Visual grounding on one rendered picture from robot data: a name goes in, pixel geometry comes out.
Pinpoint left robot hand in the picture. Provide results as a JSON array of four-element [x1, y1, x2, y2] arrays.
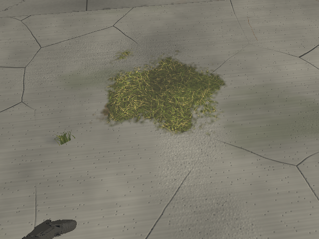
[[22, 219, 77, 239]]

